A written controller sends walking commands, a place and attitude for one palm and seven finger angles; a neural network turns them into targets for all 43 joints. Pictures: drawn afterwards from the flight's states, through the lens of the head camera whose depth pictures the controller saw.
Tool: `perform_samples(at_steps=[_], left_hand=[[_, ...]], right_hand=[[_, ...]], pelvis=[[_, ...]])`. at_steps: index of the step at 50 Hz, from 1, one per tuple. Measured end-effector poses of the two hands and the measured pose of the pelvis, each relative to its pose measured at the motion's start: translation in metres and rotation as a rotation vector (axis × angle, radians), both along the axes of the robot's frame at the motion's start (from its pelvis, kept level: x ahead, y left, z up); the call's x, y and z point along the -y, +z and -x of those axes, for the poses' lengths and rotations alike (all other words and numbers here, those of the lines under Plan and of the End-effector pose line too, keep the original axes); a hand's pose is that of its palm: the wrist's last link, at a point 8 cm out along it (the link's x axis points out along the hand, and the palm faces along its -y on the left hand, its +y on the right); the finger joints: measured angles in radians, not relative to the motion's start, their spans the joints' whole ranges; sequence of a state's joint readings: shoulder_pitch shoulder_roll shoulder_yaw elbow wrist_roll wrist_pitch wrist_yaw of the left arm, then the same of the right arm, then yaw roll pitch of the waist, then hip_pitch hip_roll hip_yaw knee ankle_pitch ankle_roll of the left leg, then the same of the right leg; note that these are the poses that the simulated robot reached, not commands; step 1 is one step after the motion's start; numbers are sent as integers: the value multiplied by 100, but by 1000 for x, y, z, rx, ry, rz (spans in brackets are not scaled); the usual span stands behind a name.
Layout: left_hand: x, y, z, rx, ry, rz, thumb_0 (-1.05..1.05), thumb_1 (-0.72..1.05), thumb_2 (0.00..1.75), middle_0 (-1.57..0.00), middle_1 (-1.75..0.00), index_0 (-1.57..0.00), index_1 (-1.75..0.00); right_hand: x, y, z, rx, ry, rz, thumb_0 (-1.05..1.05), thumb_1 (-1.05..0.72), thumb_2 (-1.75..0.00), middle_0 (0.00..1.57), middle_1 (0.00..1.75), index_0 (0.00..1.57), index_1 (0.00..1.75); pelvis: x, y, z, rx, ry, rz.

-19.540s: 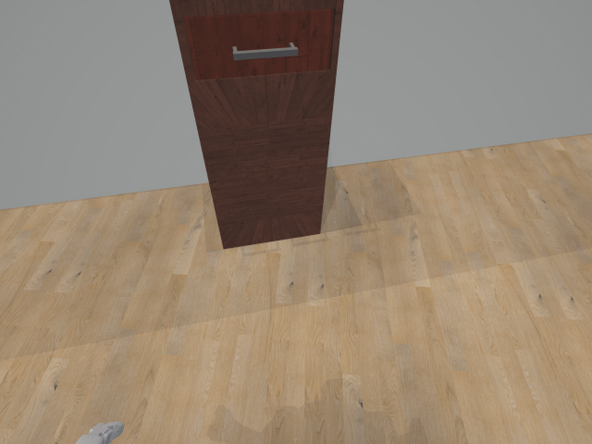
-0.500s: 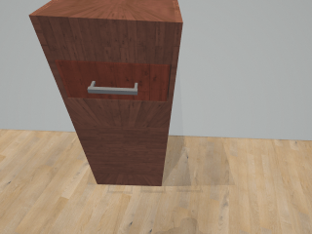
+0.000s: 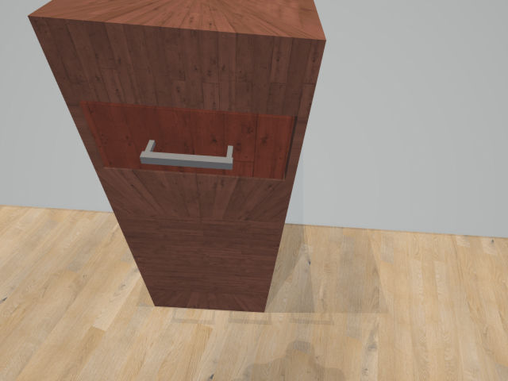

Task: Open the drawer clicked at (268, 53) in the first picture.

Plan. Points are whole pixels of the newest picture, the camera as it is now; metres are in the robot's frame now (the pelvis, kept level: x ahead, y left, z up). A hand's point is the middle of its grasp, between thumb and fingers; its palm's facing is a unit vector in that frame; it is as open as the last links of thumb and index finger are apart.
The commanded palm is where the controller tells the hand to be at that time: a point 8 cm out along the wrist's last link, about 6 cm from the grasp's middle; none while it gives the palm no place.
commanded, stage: come to a stop and stand still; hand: left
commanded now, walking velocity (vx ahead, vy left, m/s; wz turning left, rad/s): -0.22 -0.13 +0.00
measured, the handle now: (189, 154) +0.49 +0.17 +0.08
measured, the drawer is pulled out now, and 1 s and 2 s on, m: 0.00 0.00 0.00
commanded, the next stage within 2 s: look again from close up in 1.84 s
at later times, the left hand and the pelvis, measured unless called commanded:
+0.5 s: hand out of the picture +0.04 +0.11 -0.16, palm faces +0.02 -0.97 -0.25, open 7.4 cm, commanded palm none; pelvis -0.03 -0.07 +0.00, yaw +1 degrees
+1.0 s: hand out of the picture -0.11 +0.10 -0.16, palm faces +0.08 -0.98 -0.16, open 7.4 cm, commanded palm none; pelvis -0.06 -0.06 +0.01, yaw +1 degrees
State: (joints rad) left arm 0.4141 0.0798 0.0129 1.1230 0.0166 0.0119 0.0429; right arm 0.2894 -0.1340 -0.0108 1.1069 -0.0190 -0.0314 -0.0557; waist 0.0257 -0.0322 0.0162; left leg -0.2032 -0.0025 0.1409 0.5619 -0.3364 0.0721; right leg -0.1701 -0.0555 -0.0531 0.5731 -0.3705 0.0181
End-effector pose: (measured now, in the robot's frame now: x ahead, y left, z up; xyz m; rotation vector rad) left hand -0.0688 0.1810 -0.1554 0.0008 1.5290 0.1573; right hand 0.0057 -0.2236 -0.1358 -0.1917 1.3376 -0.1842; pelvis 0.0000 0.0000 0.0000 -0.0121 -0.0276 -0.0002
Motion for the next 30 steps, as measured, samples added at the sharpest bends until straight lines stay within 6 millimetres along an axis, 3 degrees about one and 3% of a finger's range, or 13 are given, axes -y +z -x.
perform_samples(at_steps=[6,11,16,20,25,30], left_hand=[[-18,10,-52,81,-58,-61,1,91,90,-20,-30,-20,-30],[-37,23,-83,125,-106,-151,2,92,90,-20,-30,-20,-30],[-31,35,-106,216,-131,-212,1,92,90,-20,-30,-20,-30],[-10,37,-107,263,-150,-224,1,91,90,-20,-30,-20,-30],[22,32,-96,287,-135,-166,1,91,90,-20,-30,-20,-30],[30,21,-80,297,-97,-127,0,94,90,-21,-30,-20,-30]], right_hand=[[0,-1,-7,-8,-33,-6,2,-94,-90,20,30,20,30],[13,-3,9,-40,-58,-22,1,-93,-90,20,30,20,30],[38,-14,26,-79,-61,-55,0,-91,-90,20,30,20,30],[60,-23,31,-73,-78,-74,0,-91,-90,20,30,20,30],[75,-16,29,-47,-60,-67,0,-91,-90,20,30,20,30],[78,-8,29,-20,-22,-42,0,-91,-90,20,30,19,30]], pelvis=[[0,4,-3,-3,-6,-8],[16,8,7,-12,-16,-6],[38,5,16,-13,-18,-19],[56,0,22,-2,-5,-19],[69,3,33,8,11,-13],[74,2,44,6,25,12]])
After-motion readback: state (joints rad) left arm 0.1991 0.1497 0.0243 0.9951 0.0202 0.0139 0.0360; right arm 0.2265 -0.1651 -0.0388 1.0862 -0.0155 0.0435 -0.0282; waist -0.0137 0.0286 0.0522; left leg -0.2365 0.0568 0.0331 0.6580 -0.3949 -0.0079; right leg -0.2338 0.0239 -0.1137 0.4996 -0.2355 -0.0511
